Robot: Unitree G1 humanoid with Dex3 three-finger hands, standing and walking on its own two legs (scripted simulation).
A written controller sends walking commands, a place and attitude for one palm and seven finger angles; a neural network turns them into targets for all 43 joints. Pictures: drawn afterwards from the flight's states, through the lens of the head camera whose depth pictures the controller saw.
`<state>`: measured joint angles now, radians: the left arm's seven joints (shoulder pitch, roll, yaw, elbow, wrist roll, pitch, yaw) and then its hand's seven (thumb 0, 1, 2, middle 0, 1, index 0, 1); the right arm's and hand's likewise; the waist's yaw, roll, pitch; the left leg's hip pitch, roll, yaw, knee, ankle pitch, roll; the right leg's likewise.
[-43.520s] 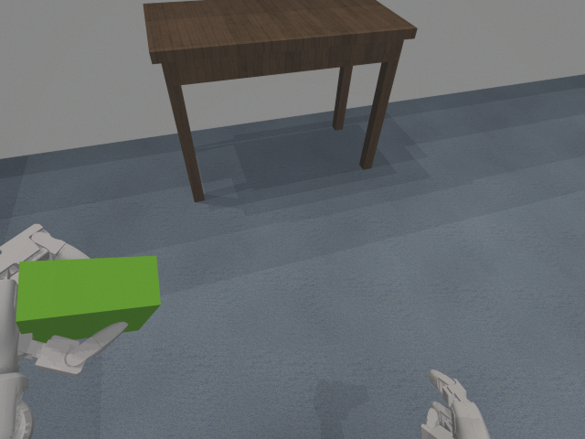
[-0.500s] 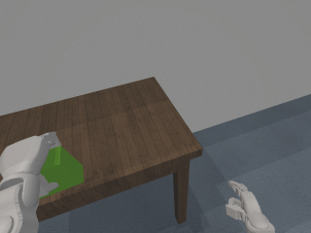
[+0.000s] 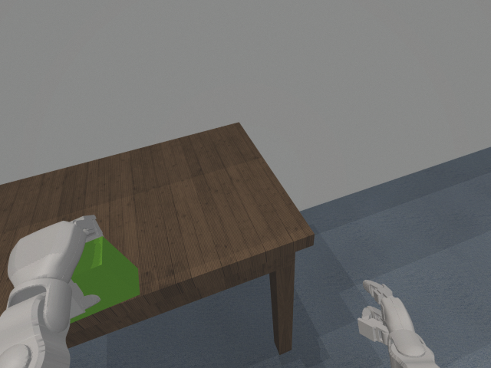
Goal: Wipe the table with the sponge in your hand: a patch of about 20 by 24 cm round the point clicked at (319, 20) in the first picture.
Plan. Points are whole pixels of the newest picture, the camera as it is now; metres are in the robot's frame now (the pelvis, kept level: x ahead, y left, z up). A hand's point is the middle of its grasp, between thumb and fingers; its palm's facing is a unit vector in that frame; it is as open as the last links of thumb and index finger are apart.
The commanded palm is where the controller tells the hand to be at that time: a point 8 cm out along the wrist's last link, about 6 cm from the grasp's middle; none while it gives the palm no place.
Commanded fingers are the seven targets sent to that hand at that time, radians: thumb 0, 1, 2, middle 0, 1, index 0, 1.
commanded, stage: step back with the hand held close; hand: left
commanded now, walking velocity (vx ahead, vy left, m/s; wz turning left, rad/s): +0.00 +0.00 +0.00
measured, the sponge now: (90, 286) +0.19 +0.29 +0.07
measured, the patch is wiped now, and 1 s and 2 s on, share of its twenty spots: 0.95 0.95 0.95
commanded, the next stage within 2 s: stop stepping back and stand still in 1.24 s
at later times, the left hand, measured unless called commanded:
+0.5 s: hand (69, 265) +0.17 +0.26 +0.16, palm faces +0.33 -0.82 -0.46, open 9.4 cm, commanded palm +0.12 +0.30 +0.18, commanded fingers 0.00 0.10 1.30 -1.20 -1.60 -1.20 -1.60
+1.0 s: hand out of the picture +0.03 +0.29 +0.16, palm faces +0.45 -0.83 -0.31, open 9.4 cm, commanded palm -0.01 +0.34 +0.18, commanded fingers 0.00 0.10 1.30 -1.20 -1.60 -1.20 -1.60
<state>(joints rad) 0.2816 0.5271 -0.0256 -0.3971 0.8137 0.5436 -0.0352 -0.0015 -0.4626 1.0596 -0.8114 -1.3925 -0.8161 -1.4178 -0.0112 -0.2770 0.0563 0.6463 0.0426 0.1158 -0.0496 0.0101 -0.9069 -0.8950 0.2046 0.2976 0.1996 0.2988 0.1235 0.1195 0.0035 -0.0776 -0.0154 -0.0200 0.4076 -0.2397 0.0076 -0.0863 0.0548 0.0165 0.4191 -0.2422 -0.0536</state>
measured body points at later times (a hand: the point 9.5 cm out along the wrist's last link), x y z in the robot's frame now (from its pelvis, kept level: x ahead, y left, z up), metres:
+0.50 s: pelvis -0.04 +0.02 -0.01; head -0.04 +0.02 +0.44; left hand +0.15 +0.30 +0.19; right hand +0.11 -0.24 -0.10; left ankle -0.01 +0.12 -0.74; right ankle +0.00 -0.09 -0.74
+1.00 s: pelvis -0.14 +0.04 -0.02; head -0.17 +0.06 +0.43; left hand +0.00 +0.34 +0.18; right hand +0.07 -0.17 -0.08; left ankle -0.05 +0.13 -0.74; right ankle -0.11 -0.09 -0.74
